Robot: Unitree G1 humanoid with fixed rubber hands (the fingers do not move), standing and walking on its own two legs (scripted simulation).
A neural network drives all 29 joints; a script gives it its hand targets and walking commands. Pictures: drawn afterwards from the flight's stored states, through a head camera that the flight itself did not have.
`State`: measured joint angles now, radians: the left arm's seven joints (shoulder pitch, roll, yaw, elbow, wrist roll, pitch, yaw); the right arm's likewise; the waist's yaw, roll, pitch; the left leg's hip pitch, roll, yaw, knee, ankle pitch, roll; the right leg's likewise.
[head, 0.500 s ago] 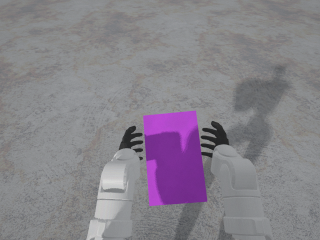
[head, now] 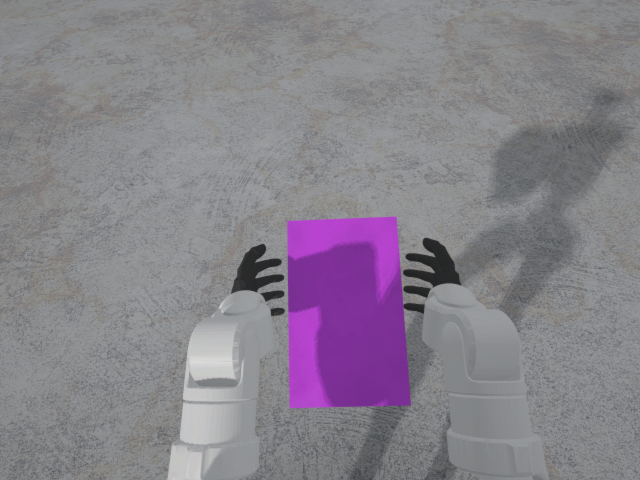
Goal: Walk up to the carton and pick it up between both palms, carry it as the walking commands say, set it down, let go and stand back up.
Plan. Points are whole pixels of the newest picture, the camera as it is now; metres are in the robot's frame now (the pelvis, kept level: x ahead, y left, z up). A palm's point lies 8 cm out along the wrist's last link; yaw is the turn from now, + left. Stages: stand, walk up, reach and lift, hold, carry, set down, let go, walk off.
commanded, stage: carry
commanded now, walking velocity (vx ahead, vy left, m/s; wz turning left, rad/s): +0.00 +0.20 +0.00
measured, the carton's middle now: (344, 311) +0.36 -0.01 -0.03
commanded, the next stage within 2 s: none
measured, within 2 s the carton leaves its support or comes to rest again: neither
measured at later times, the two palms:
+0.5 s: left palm (87, 327) +0.30 +0.29 +0.07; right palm (282, 310) +0.31 +0.06 +0.06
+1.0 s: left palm out of the picture +0.31 +0.41 +0.07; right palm (175, 331) +0.29 +0.19 +0.07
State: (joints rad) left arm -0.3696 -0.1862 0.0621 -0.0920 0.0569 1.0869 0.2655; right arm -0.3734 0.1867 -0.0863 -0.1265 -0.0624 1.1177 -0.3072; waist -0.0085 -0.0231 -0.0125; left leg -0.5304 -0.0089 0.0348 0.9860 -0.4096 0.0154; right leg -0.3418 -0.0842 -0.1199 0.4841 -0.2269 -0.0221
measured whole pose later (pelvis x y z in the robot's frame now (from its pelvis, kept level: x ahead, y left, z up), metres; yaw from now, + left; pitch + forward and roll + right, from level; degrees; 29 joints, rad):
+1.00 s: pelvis -0.02 +0.33 -0.01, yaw -10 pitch +5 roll -1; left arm -0.41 -0.20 0.11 -0.04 0.10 1.12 0.30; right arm -0.43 0.21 -0.09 0.01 -0.10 1.09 -0.30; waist 0.04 0.01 -0.05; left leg -0.33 0.05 0.15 0.56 -0.31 0.03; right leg -0.50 -0.05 -0.09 0.87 -0.47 0.01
